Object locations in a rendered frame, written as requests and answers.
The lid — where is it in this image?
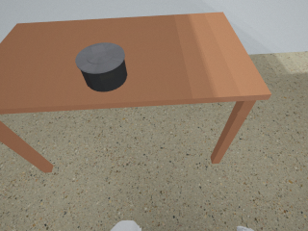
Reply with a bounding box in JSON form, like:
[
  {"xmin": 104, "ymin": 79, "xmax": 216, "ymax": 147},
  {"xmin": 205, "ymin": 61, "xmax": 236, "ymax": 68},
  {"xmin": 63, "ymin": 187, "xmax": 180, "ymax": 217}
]
[{"xmin": 75, "ymin": 42, "xmax": 125, "ymax": 74}]

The knob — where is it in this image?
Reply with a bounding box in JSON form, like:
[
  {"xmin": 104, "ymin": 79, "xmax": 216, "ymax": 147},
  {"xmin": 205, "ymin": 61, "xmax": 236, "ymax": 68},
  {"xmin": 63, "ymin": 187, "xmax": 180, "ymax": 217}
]
[{"xmin": 91, "ymin": 44, "xmax": 107, "ymax": 58}]

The robot left thigh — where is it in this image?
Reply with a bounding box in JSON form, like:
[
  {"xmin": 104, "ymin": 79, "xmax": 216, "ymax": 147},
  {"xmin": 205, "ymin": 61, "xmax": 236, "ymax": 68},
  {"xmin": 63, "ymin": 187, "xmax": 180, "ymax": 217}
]
[{"xmin": 111, "ymin": 220, "xmax": 141, "ymax": 231}]

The table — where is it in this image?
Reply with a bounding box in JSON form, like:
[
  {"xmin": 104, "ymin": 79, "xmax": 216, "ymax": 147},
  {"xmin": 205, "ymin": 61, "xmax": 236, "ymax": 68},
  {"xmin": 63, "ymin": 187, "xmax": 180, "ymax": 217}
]
[{"xmin": 0, "ymin": 12, "xmax": 271, "ymax": 173}]

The pot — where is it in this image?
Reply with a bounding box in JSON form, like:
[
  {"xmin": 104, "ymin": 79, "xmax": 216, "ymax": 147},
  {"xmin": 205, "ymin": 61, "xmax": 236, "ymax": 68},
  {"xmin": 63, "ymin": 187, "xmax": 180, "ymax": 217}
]
[{"xmin": 81, "ymin": 60, "xmax": 128, "ymax": 92}]

